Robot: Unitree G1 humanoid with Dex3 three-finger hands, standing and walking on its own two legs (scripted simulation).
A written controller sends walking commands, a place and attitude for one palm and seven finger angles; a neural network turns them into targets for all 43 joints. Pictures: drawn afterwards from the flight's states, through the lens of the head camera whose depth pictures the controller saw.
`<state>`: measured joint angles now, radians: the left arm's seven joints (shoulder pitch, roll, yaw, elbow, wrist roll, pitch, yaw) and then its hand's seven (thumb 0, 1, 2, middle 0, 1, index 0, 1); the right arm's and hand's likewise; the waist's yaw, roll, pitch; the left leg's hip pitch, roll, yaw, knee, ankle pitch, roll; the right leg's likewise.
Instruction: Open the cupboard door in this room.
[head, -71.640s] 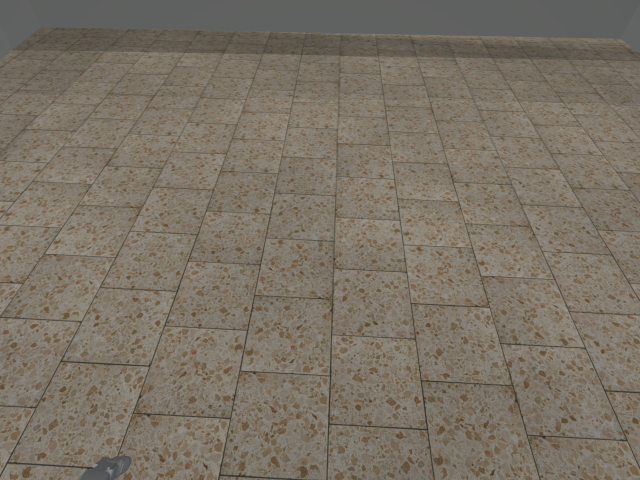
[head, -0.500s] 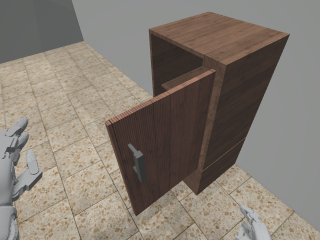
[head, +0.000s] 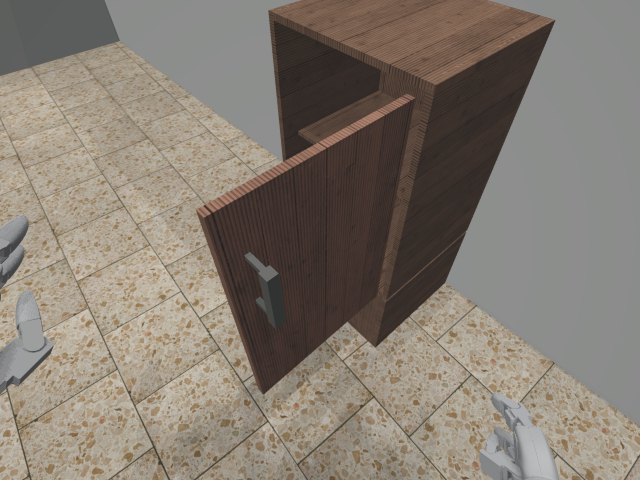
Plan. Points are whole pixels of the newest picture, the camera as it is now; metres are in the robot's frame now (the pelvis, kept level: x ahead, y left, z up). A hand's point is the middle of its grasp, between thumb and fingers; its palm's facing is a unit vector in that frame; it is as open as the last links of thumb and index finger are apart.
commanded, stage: step back with the hand held close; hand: left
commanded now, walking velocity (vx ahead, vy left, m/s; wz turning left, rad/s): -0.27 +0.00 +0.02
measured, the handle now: (264, 291) +0.38 +0.11 -0.02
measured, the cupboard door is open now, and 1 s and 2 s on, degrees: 91 91 91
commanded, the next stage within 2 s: stop stepping back and stand still in 0.90 s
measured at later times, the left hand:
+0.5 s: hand out of the picture +0.11 +0.28 +0.17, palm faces +0.52 -0.71 -0.48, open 7.4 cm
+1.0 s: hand out of the picture +0.09 +0.21 +0.17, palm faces +0.32 -0.81 -0.50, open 7.4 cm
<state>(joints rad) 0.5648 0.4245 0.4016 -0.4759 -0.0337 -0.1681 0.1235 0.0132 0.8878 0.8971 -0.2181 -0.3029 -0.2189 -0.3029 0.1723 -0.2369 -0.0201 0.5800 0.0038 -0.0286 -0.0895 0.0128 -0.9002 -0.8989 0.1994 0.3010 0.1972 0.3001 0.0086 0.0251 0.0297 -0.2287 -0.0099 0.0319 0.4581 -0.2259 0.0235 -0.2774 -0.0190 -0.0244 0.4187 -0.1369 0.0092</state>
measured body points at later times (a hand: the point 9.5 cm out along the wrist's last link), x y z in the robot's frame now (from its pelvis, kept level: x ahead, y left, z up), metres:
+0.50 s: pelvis -0.07 +0.01 -0.02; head -0.05 +0.02 +0.43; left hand +0.08 +0.32 +0.19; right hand +0.11 -0.22 -0.09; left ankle +0.01 +0.10 -0.74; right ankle +0.05 -0.12 -0.74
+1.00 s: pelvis -0.14 -0.03 -0.01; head -0.09 -0.02 +0.44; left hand +0.06 +0.25 +0.19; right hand +0.06 -0.25 -0.09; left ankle -0.05 +0.08 -0.73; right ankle -0.26 -0.13 -0.74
